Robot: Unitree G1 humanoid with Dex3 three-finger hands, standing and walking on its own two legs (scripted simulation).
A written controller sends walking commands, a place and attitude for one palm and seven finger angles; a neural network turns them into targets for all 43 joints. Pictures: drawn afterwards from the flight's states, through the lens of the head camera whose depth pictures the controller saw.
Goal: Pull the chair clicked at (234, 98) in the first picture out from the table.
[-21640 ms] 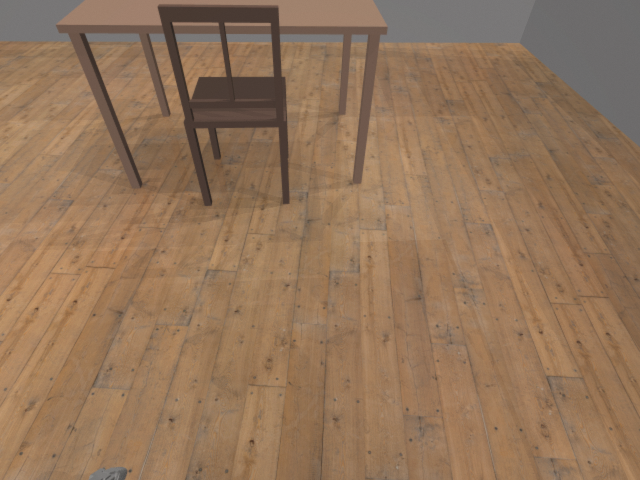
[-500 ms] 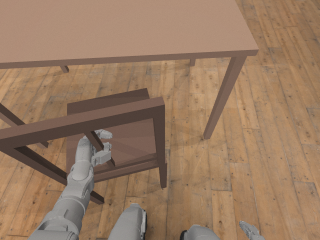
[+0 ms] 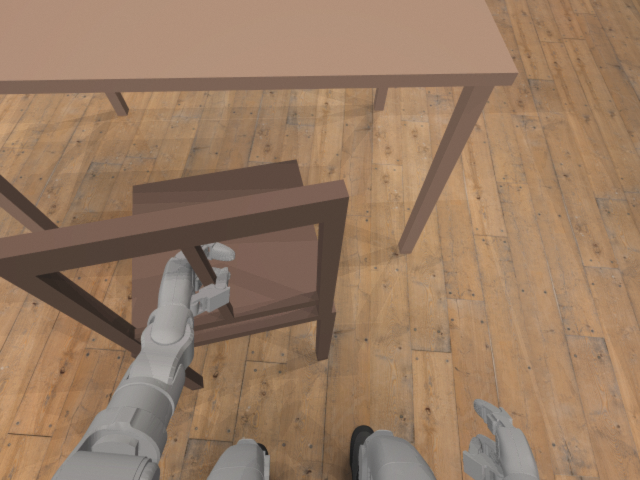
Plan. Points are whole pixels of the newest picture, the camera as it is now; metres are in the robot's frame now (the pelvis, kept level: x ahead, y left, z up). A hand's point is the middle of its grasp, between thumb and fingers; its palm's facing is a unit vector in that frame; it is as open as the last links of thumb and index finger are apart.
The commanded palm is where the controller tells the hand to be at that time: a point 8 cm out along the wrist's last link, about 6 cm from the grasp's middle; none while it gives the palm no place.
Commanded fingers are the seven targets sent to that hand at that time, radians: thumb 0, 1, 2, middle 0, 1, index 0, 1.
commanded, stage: step backward, pulling the chair out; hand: left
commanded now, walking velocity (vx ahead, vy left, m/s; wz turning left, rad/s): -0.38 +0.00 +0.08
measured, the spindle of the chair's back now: (212, 284) +0.38 +0.17 -0.09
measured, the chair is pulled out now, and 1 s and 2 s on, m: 0.24 0.32 0.49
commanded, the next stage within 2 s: stop walking, hand still on the chair in 1.96 s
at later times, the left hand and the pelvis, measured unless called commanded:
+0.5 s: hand (215, 330) +0.30 +0.14 -0.06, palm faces +0.06 -0.97 -0.22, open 5.1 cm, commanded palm +0.27 +0.19 -0.06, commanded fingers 0.00 0.90 0.90 -0.50 -1.45 -0.50 -1.45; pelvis -0.05 +0.00 -0.02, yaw +0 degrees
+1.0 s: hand (211, 345) +0.28 +0.15 -0.06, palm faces +0.10 -0.98 -0.18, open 5.0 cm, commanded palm +0.26 +0.19 -0.06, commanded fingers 0.00 0.90 0.90 -0.50 -1.45 -0.50 -1.45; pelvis -0.07 -0.02 +0.01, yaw +1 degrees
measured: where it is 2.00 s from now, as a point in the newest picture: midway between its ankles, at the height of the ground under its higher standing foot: outside the picture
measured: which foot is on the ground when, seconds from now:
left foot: down 0.00-0.48, up 0.50-0.64, down 0.66-0.96, up 0.98-1.00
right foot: down 0.00-0.66, up 0.68-0.94, down 0.96-1.00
